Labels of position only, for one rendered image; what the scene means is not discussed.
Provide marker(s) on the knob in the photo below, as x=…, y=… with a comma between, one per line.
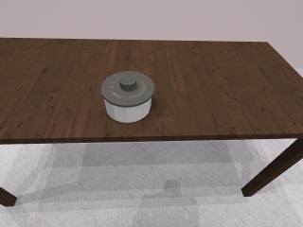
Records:
x=127, y=82

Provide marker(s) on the pot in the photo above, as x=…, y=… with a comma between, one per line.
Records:
x=128, y=114

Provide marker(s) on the table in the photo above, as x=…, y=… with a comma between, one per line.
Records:
x=50, y=93

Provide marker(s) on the lid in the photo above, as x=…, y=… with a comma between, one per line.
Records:
x=140, y=94

